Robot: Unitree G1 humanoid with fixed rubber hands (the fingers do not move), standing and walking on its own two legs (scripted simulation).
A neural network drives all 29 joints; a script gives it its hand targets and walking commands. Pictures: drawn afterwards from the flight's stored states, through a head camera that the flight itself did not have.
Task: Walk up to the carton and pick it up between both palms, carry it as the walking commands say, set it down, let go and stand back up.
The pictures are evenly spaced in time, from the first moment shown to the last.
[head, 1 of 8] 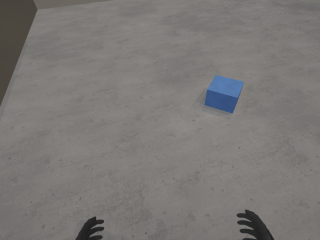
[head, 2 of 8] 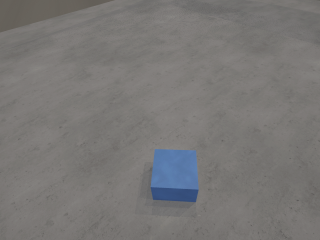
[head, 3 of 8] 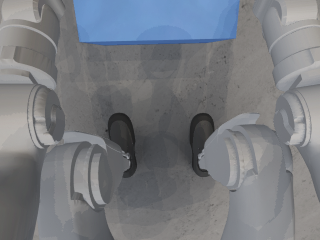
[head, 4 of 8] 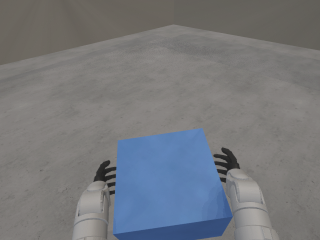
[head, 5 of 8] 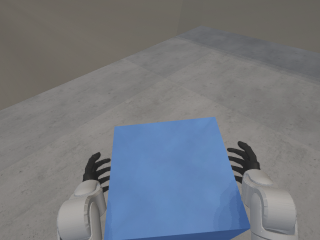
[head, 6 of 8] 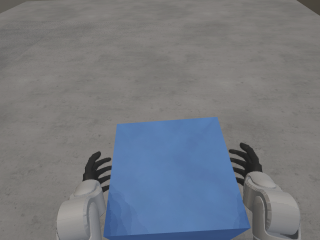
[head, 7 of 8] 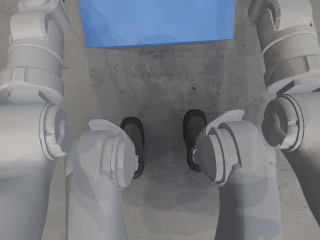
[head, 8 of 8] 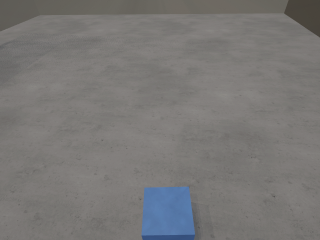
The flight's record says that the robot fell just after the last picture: no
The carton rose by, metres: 0.72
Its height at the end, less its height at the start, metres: +0.00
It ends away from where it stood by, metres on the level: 1.34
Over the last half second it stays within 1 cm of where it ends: yes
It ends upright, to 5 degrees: yes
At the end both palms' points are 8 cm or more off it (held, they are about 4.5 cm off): yes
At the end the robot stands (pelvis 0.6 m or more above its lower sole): yes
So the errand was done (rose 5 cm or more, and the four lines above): yes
